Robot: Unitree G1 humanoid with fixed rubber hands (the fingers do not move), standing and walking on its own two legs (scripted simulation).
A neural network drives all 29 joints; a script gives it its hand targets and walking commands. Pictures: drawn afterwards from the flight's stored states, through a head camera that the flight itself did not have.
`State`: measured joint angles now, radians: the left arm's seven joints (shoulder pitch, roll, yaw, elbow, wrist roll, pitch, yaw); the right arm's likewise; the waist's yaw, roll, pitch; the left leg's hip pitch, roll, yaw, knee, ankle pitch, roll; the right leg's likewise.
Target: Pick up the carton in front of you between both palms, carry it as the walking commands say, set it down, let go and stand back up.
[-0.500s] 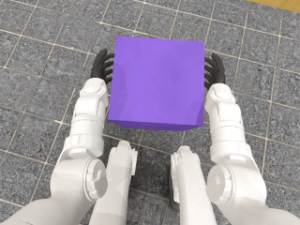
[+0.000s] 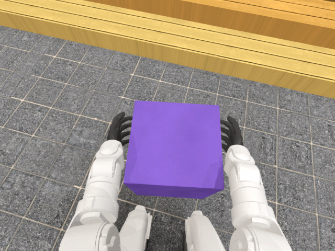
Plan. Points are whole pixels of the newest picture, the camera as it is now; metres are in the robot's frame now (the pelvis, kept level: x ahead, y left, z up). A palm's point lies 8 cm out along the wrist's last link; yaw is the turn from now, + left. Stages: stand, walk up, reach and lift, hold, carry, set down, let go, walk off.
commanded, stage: reach and lift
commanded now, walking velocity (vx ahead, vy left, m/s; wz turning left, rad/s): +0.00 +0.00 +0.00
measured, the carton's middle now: (172, 155) +0.36 +0.01 -0.11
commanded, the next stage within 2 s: hold in 1.56 s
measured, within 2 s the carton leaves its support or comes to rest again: neither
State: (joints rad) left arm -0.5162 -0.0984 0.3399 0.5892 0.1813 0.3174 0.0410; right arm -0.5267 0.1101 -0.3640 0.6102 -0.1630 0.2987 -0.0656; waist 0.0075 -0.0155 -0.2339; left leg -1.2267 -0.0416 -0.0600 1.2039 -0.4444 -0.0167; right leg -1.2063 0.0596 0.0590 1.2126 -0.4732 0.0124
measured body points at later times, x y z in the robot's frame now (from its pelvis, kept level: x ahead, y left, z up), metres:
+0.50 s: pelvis +0.04 +0.00 +0.11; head +0.03 +0.00 +0.56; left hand +0.34 +0.15 +0.11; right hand +0.35 -0.15 +0.11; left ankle +0.06 +0.12 -0.62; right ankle +0.04 -0.12 -0.62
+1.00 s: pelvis +0.02 +0.00 +0.12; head +0.00 +0.00 +0.56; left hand +0.34 +0.15 +0.14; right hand +0.34 -0.15 +0.14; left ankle +0.06 +0.12 -0.62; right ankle +0.04 -0.12 -0.62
